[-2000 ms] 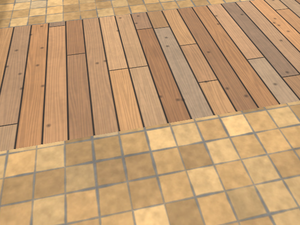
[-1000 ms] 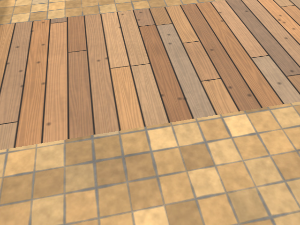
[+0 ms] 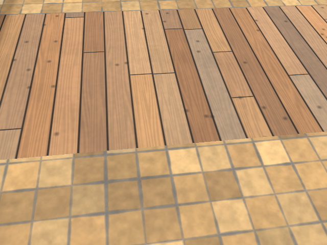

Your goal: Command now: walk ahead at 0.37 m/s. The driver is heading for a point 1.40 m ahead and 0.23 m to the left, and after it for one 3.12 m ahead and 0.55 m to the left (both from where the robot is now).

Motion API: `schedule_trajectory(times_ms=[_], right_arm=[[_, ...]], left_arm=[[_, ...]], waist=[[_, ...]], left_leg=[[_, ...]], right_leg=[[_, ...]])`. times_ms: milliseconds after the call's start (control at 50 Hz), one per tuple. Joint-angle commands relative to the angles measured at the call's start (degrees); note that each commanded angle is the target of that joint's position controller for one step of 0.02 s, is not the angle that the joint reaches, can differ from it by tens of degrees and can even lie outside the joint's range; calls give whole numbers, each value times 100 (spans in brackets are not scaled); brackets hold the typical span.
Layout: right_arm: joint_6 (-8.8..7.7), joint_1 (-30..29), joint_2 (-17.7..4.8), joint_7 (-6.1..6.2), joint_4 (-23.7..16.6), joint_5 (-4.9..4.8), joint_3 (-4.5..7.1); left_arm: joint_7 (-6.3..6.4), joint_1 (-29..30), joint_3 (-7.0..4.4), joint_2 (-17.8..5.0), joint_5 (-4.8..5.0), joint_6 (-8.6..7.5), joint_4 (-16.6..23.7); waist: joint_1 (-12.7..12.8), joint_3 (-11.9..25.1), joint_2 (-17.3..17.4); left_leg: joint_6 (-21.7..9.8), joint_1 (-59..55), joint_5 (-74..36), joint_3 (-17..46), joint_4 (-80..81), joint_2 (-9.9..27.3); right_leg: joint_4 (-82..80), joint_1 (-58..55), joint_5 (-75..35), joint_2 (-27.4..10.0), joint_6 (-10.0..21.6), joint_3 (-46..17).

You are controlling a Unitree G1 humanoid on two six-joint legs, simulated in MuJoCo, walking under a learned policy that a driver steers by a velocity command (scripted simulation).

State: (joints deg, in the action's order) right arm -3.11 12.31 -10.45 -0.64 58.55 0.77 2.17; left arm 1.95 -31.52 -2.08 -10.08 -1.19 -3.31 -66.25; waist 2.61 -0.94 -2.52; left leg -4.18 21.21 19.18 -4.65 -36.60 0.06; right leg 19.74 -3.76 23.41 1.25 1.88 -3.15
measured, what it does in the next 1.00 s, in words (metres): walks ahead: left foot, then right foot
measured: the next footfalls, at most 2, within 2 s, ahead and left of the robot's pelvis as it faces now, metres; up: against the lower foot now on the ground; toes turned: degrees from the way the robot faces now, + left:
left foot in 0.02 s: +0.10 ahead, +0.10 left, +0.00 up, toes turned +4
right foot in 0.54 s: +0.44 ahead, -0.04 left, +0.00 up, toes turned -4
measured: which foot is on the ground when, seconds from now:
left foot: up 0.00-0.00, down 0.02-0.54, up 0.56-1.00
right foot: down 0.00-0.04, up 0.06-0.52, down 0.54-1.00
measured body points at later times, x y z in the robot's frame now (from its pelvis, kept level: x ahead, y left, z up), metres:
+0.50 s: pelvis +0.25 +0.03 -0.01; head +0.29 +0.03 +0.44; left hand +0.43 +0.23 -0.13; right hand +0.12 -0.18 -0.14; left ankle +0.06 +0.10 -0.73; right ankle +0.40 -0.05 -0.72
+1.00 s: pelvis +0.48 +0.03 +0.00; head +0.51 +0.03 +0.45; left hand +0.42 +0.24 -0.15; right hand +0.58 -0.19 -0.14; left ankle +0.58 +0.11 -0.72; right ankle +0.40 -0.04 -0.73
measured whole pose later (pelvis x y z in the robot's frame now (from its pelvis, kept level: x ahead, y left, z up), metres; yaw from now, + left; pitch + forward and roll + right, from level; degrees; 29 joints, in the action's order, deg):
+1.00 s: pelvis +0.48 +0.03 +0.00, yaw +0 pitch -1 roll -1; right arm -2.6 8.4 -8.3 1.2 56.6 1.1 1.0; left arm 1.3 -23.1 -0.3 -7.5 -1.1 -4.6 -62.9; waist 2.1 -4.4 1.3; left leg -3.9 22.9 5.3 -4.2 -31.5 0.4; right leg 21.7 1.7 19.1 4.7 4.7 5.7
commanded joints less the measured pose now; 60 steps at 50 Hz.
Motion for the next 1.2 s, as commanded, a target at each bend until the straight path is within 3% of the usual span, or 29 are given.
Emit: schedule_trajectory(times_ms=[20,40,60,80,100,120,160,220,340,420,480,520,540,560,580,600,620,660,740,820,880,960,1000,1020,1040,1060,1100,1160,1200], right_arm=[[-100,1649,-437,32,275,-57,250],[-123,2584,-1052,100,362,52,407],[-36,2748,-1168,65,507,50,410],[9,1954,-897,64,329,42,323],[-22,1285,-705,35,86,22,260],[-78,964,-641,20,-19,19,215],[-188,983,-387,43,35,13,98],[-277,1507,-411,89,240,-10,44],[-303,1980,-310,121,339,8,-76],[-335,2141,-426,188,411,20,-73],[-349,1921,-601,234,399,53,-27],[-292,1726,-715,225,365,42,13],[-288,1754,-538,182,237,-10,-36],[-255,2513,159,96,154,-215,-137],[-227,1957,-478,109,118,-67,26],[-244,1386,-511,88,-121,-27,56],[-263,1126,-448,73,-169,0,57],[-132,1269,-215,42,-105,122,54],[76,1213,-75,40,-121,138,65],[110,335,-89,55,-362,46,8],[108,3,-105,110,-388,1,-35],[47,69,-212,206,-275,25,-20],[-59,636,-228,254,-44,48,1],[-143,1091,-570,273,84,101,77],[-140,1288,-709,273,103,99,81],[-87,1243,-413,244,97,9,-6],[-23,688,-288,257,22,17,-86],[66,263,-242,339,-11,41,-145],[103,274,-468,305,-76,23,-62]], left_arm=[[-62,443,-57,-632,48,-185,346],[-122,487,60,-248,101,-217,581],[-159,393,30,-246,-1,-207,681],[-192,598,-1,-324,-91,-159,724],[-252,816,19,-241,-91,-177,766],[-282,864,18,-160,-59,-192,775],[-318,750,-22,-187,-97,-103,751],[-357,1077,-86,-272,-75,18,885],[-396,2826,-36,-159,-14,50,1516],[-378,3345,-6,-186,32,31,1725],[-281,2712,-114,-420,23,-27,1591],[-192,1179,-265,-643,1,-110,1092],[-137,328,-389,-1036,-148,-138,911],[-174,127,-504,-1480,-236,-118,918],[-246,611,-465,-1229,9,-56,945],[-263,1288,-369,-948,71,-70,1057],[-286,1566,-284,-617,46,-127,1077],[-222,1519,-147,-254,43,-225,918],[-185,1027,-96,-463,31,-382,687],[-159,874,5,-452,43,-287,640],[-107,528,51,-449,40,-230,508],[-35,521,77,-417,-11,-148,424],[-11,649,68,-442,39,-127,404],[-1,475,84,-397,69,-144,439],[17,-315,167,19,220,-72,316],[48,-274,130,-20,219,87,191],[15,511,69,-113,2,225,338],[-19,629,106,95,-11,358,282],[57,774,63,-53,29,403,323]], waist=[[-1087,-208,256],[-1405,363,1484],[-1157,359,1827],[-701,-278,941],[-520,-667,429],[-337,-725,287],[-138,-592,433],[-115,-570,565],[-397,-807,658],[-453,-781,777],[-64,-328,844],[594,441,755],[843,1008,360],[401,1665,-919],[350,1388,11],[104,456,34],[-30,32,336],[-391,-245,271],[-600,-208,97],[-444,-184,-259],[-238,-30,-359],[-243,-96,-339],[-547,-10,-40],[-555,393,329],[-291,1013,1026],[-456,1127,1210],[-320,328,752],[-6,6,807],[-75,82,806]], left_leg=[[-112,-2610,-583,10,920,-236],[-538,-3565,1140,2379,1995,1348],[-909,-3399,1603,4329,2818,2167],[-859,-2613,2128,4010,2779,2115],[-786,-1931,1579,3387,2860,1946],[-698,-1578,796,2778,2943,1685],[-556,-1440,-458,1908,2968,1297],[-533,-1750,-1984,1285,2899,1123],[-493,-1900,-3584,719,2894,920],[-478,-2247,-4398,588,2770,1042],[-413,-2709,-6308,453,1782,1156],[-346,-2447,-6116,323,-100,1017],[-311,-1366,-4259,192,-1697,764],[-93,762,697,54,-4113,-401],[-225,1293,701,798,-4452,-233],[-254,1518,128,786,-4177,73],[-251,1335,-192,764,-3843,257],[-120,711,-298,715,-3314,442],[135,512,-413,408,-2587,322],[211,444,-1178,70,-1123,204],[184,280,-1524,-38,-464,87],[21,-49,-1071,47,217,12],[-74,-895,-2014,160,1413,57],[-167,-1804,-4252,717,1257,693],[-995,-2558,-6461,1682,952,1838],[-1567,-2322,-6421,2291,1231,2291],[-1351,-1417,-4157,2038,1838,1894],[-737,-632,-2671,1415,2271,1250],[-698,-758,-2332,1489,2196,1120]], right_leg=[[1080,2226,-2617,-751,642,-241],[3138,3251,-1440,-31,286,479],[4481,4018,670,322,308,335],[5100,4213,221,-195,432,44],[5038,4161,-403,-423,459,20],[4819,3933,-764,-568,443,37],[4543,3633,-992,-654,327,183],[4336,3997,-1227,-605,215,455],[2718,4334,-1952,-416,77,894],[1616,3730,-2118,-166,277,1082],[1362,2805,-1629,168,605,1116],[751,1138,-1738,251,833,1007],[633,-196,-987,-774,1086,-100],[109,-1661,-703,-2577,2085,-3223],[-484,-1119,50,-2315,1940,-3619],[-701,-212,111,-2167,1707,-2681],[-922,504,-510,-1939,1533,-2119],[-1049,1360,-1965,-1516,1211,-1146],[-732,1522,-5394,-1262,1099,-8],[-561,1406,-6087,-898,749,570],[-350,960,-6126,-977,669,565],[187,611,-5882,-1236,801,295],[905,663,-5363,-1090,583,279],[1479,1053,-4124,-846,376,355],[2330,1548,-1176,-324,183,591],[2858,1761,1149,18,135,519],[3184,2075,1382,-61,52,191],[2342,1631,552,-190,-114,238],[2130,1698,362,-62,-159,402]])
